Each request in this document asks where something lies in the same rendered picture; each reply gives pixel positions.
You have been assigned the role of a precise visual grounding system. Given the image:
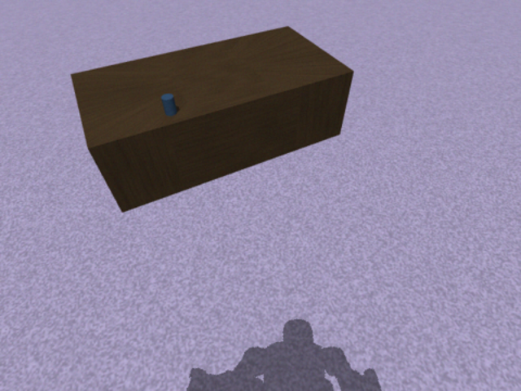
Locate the can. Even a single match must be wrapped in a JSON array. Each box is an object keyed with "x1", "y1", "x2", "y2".
[{"x1": 161, "y1": 94, "x2": 177, "y2": 116}]

